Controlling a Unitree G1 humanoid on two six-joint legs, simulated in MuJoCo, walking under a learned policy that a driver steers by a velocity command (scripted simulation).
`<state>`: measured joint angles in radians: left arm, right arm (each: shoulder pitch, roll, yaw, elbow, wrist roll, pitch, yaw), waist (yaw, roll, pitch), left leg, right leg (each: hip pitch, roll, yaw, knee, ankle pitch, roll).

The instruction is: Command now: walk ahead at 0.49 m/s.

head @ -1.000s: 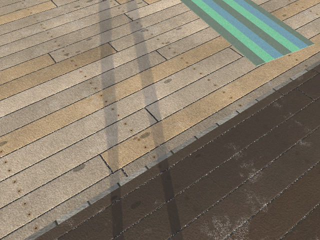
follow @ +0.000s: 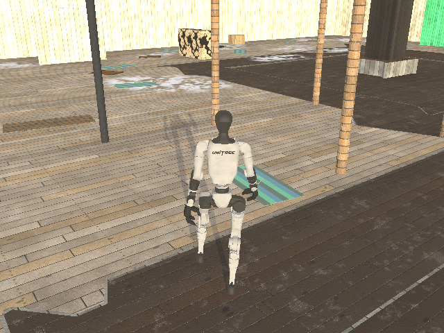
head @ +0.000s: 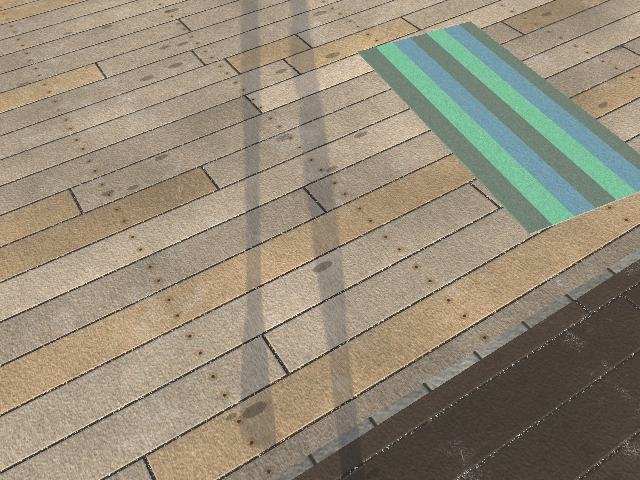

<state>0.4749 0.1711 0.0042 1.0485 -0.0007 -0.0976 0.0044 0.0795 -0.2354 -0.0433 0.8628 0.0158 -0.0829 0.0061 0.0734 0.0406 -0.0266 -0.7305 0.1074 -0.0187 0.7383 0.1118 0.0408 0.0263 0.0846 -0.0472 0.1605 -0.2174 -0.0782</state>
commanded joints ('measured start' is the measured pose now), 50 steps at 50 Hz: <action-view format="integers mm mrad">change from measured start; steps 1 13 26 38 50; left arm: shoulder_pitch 70 18 -375 -48 -178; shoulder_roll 151 157 108 333 197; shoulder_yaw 30 29 50 126 77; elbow -18 -78 -225 -171 -143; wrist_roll -5 -32 -7 4 3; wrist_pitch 1 -37 7 -15 -18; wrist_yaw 10 -16 2 -25 -15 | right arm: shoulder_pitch -173 324 246 341 100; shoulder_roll -32 -160 -137 -75 -77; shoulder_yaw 1 -45 -24 -5 -33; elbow -94 24 74 85 17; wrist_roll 6 -9 -10 -15 -12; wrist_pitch -19 -29 -29 3 9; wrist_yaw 15 20 -3 -11 -17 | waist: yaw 13 -203 -99 51 -74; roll -89 124 6 -140 -79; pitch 140 -310 72 -254 44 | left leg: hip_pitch -65 1136 548 361 6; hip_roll -21 271 64 -38 50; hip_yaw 28 -652 -43 74 -40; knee -113 -421 -632 228 204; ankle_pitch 27 -341 -54 -13 -196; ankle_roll -3 308 174 21 -19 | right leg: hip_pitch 8 -755 -682 195 -157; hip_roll -283 -68 -218 -347 -314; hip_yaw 131 220 71 328 203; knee -67 1285 581 346 -48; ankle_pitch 272 -293 297 128 255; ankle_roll -88 19 63 -166 -158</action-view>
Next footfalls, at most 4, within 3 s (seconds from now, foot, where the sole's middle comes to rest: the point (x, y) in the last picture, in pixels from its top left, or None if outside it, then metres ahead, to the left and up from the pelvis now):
0.20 left None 0.32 0.13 -0.78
0.74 right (418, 444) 0.61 -0.11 -0.78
1.32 left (316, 320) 0.92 0.14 -0.78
1.90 right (411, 237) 1.22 -0.11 -0.78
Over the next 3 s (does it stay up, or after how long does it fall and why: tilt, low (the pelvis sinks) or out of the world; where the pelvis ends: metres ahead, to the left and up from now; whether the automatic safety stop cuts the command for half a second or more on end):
stays up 1.60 -0.25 -0.01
